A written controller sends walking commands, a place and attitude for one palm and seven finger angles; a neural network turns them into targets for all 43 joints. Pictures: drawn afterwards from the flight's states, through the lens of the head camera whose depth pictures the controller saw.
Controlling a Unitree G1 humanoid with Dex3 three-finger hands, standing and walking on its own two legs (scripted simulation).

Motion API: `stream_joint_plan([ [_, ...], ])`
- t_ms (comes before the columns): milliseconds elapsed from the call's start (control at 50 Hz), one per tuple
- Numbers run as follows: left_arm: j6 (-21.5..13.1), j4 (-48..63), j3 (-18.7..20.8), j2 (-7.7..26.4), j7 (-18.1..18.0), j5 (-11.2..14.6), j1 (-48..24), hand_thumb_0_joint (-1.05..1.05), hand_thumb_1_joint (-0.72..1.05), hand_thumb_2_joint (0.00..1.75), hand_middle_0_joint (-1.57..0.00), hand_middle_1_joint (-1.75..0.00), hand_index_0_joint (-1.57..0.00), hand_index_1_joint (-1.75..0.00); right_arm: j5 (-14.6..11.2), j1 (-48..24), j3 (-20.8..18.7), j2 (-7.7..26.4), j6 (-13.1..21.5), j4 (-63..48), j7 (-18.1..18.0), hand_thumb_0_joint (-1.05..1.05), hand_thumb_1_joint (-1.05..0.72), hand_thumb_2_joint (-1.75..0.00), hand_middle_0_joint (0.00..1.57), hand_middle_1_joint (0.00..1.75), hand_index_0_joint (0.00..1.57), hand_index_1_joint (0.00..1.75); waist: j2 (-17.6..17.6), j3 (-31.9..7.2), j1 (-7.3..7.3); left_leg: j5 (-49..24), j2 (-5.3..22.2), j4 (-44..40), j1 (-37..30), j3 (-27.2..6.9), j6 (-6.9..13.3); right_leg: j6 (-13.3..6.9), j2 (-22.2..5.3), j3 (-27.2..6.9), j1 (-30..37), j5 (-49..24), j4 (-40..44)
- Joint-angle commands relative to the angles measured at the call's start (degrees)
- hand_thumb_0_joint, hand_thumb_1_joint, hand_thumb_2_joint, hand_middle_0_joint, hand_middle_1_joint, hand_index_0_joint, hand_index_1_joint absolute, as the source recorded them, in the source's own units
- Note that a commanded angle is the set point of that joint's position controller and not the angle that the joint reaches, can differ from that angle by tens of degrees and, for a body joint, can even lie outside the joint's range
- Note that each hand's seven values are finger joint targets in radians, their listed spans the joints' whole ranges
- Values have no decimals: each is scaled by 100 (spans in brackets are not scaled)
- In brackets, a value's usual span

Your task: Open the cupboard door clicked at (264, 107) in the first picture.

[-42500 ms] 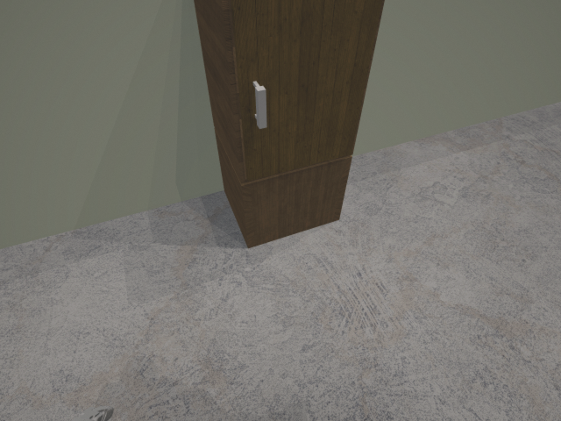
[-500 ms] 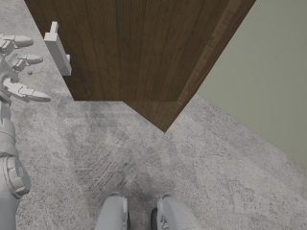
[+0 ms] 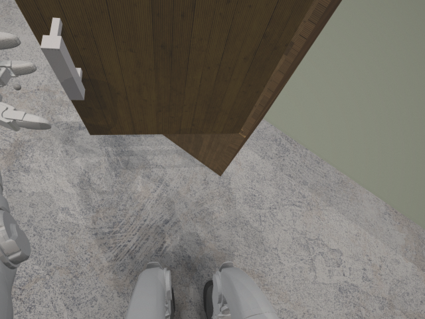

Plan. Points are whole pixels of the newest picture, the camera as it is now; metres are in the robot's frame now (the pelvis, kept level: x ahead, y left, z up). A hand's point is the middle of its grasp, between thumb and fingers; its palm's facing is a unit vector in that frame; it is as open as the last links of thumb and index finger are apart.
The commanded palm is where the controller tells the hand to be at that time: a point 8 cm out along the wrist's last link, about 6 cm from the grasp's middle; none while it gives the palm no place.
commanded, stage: move the hooked fingers beside the handle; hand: left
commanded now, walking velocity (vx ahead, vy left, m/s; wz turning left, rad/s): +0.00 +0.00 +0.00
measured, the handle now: (67, 61) +0.53 +0.23 +0.06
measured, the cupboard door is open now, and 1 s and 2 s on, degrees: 41 41 40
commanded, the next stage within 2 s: slide the fingers in behind the handle in 0.44 s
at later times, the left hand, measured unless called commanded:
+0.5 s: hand (19, 91) +0.48 +0.29 +0.05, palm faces +0.07 -1.00 +0.00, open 14.0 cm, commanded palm +0.47 +0.31 +0.06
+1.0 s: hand (39, 89) +0.49 +0.27 +0.05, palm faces +0.08 -1.00 +0.01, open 14.1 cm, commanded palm +0.47 +0.28 +0.06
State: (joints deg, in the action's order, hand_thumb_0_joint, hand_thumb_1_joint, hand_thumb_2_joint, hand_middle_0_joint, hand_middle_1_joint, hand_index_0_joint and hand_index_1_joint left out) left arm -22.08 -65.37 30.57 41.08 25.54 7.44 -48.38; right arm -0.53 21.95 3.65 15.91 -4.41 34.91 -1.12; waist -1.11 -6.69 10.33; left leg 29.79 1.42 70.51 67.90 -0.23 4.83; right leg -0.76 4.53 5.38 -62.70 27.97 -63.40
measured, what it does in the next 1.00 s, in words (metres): stands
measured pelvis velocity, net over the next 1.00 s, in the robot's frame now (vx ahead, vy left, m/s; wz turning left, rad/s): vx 0.00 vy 0.00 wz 0.01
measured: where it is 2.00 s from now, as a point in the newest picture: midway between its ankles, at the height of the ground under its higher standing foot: outside the picture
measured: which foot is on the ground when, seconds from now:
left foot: down 0.00-1.00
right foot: down 0.00-1.00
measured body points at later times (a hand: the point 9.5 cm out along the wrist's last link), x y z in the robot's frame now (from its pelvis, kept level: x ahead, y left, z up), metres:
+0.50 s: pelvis +0.00 +0.00 +0.00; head +0.15 +0.06 +0.42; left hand +0.47 +0.34 +0.06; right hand +0.03 -0.27 -0.09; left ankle +0.02 +0.06 -0.63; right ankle +0.01 -0.12 -0.63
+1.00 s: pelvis +0.00 +0.00 +0.00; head +0.15 +0.05 +0.42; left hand +0.48 +0.32 +0.05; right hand +0.02 -0.27 -0.09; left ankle +0.02 +0.06 -0.63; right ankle +0.01 -0.12 -0.63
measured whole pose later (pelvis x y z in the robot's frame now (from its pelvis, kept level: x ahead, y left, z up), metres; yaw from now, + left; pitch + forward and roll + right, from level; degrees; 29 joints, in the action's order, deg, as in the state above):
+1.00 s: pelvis +0.00 +0.00 +0.00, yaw +1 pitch +26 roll -7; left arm -23.2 -64.6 26.0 36.0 20.7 8.2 -47.7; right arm -0.5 21.2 3.3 15.5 -4.9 35.2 -0.7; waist -1.2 -7.0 9.7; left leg 29.6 1.1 69.9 66.4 -0.3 4.5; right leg -1.1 4.3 5.4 -61.3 28.2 -63.3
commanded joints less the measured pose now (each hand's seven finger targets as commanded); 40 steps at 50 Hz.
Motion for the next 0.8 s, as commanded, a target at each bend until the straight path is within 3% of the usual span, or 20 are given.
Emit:
stream_joint_plan([
  [0,-377,1380,-88,1471,58,160,-2110,0,-50,30,-30,-120,-30,-120,30,1004,-462,1267,52,-209,-103,0,-90,-90,20,30,20,30,-1638,-3143,-124,-3547,282,-914,-4104,-930,-542,-121,-46,-160,106,-1359,595],
  [60,-260,1011,-220,1205,20,192,-1986,0,-50,30,-30,-120,-30,-120,22,965,-473,1258,22,-207,-111,0,-90,-90,20,30,20,30,-1232,-2630,-40,-3032,255,-995,-3752,-927,-485,-112,-54,-132,72,-1220,667],
  [100,-311,1079,-55,1469,-48,163,-2114,0,-50,30,-30,-120,-30,-120,38,965,-465,1300,31,-232,-136,0,-90,-90,20,30,20,30,-1260,-2733,-72,-3073,244,-991,-3754,-916,-499,-129,-64,-148,123,-1236,635],
  [140,-422,1370,-253,1190,-84,173,-2191,0,-50,30,-30,-120,-30,-120,48,909,-473,1238,37,-258,-113,0,-90,-90,20,30,20,30,-1453,-2894,-83,-3225,254,-1000,-4005,-953,-556,-130,-74,-135,60,-1240,622],
  [200,-489,1153,-15,1460,-144,140,-2062,0,-50,30,-30,-120,-30,-120,56,905,-484,1280,54,-256,-120,0,-90,-90,20,30,20,30,-1211,-2834,-98,-3098,241,-976,-3778,-914,-533,-135,-58,-161,202,-1235,601],
  [220,-485,1084,-91,1392,-147,127,-2052,0,-50,30,-30,-120,-30,-120,46,871,-461,1268,49,-279,-121,0,-90,-90,20,30,20,30,-1274,-2734,-117,-3008,228,-1008,-3718,-923,-550,-142,-69,-153,178,-1179,592],
  [240,-478,1055,-302,1139,-134,141,-2162,0,-50,30,-30,-120,-30,-120,39,833,-444,1239,45,-273,-106,0,-90,-90,20,30,20,30,-1299,-2635,-36,-2804,219,-999,-3698,-904,-518,-129,-74,-157,80,-1121,618],
  [260,-479,1036,-207,1258,-142,137,-2202,0,-50,30,-30,-120,-30,-120,49,831,-451,1264,50,-261,-115,0,-90,-90,20,30,20,30,-1207,-2613,-38,-2691,211,-991,-3585,-904,-500,-134,-76,-162,140,-1118,607],
  [320,-544,1173,-75,1455,-147,113,-2203,0,-50,30,-30,-120,-30,-120,56,838,-459,1285,48,-298,-131,0,-90,-90,20,30,20,30,-1402,-2908,-136,-2967,226,-990,-3829,-961,-565,-153,-80,-158,143,-1147,548],
  [340,-556,1235,-219,1265,-131,145,-2201,0,-50,30,-30,-120,-30,-120,47,818,-455,1262,42,-289,-120,0,-90,-90,20,30,20,30,-1470,-2936,-100,-3021,243,-995,-3972,-985,-583,-145,-80,-147,46,-1137,567],
  [400,-540,1184,-181,1306,-124,154,-2315,0,-50,30,-30,-120,-30,-120,55,836,-456,1285,26,-247,-129,0,-90,-90,20,30,20,30,-1363,-2902,-65,-3099,263,-978,-3949,-1043,-598,-138,-78,-130,-6,-1151,537],
  [440,-480,1087,-230,1205,-122,172,-2185,0,-50,30,-30,-120,-30,-120,44,822,-450,1266,26,-262,-127,0,-90,-90,20,30,20,30,-1284,-2892,-72,-2920,228,-966,-3800,-971,-543,-128,-81,-155,99,-1155,575],
  [460,-453,1001,-143,1344,-140,146,-2168,0,-50,30,-30,-120,-30,-120,41,831,-449,1287,27,-261,-140,0,-90,-90,20,30,20,30,-1184,-2807,-77,-2756,221,-980,-3637,-952,-524,-133,-79,-164,158,-1122,573],
  [520,-480,1086,-191,1346,-172,118,-2355,0,-50,30,-30,-120,-30,-120,53,829,-436,1286,31,-244,-146,0,-90,-90,20,30,20,30,-1372,-2818,-57,-2710,225,-993,-3745,-998,-560,-143,-83,-148,8,-1061,545],
  [560,-486,1044,-298,1186,-177,139,-2368,0,-50,30,-30,-120,-30,-120,50,808,-424,1266,42,-242,-141,0,-90,-90,20,30,20,30,-1253,-2754,-22,-2464,203,-985,-3581,-948,-500,-142,-83,-167,73,-1024,570],
  [640,-500,1059,-219,1273,-218,149,-2369,0,-50,30,-30,-120,-30,-120,50,846,-426,1270,67,-222,-144,0,-90,-90,20,30,20,30,-1248,-2939,-53,-2532,174,-933,-3497,-894,-460,-142,-86,-195,244,-1114,545],
  [700,-466,1093,-294,1157,-258,127,-2294,0,-50,30,-30,-120,-30,-120,44,874,-425,1243,54,-235,-118,0,-90,-90,20,30,20,30,-1306,-2976,-64,-2718,188,-922,-3608,-878,-471,-135,-76,-197,210,-1187,557],
  [720,-426,995,-288,1127,-273,137,-2262,0,-50,30,-30,-120,-30,-120,45,871,-426,1231,51,-232,-117,0,-90,-90,20,30,20,30,-1150,-2901,-33,-2592,175,-896,-3425,-830,-426,-121,-75,-215,308,-1201,574],
  [760,-391,957,-207,1278,-330,106,-2249,0,-50,30,-30,-120,-30,-120,34,862,-404,1232,48,-259,-123,0,-90,-90,20,30,20,30,-1024,-2761,-38,-2412,144,-899,-3095,-727,-359,-112,-79,-252,529,-1230,593],
  [780,-438,1107,-142,1329,-349,114,-2307,0,-50,30,-30,-120,-30,-120,46,866,-400,1215,65,-286,-122,0,-90,-90,20,30,20,30,-1161,-2873,-85,-2480,135,-856,-3110,-704,-352,-128,-71,-275,557,-1285,548],
])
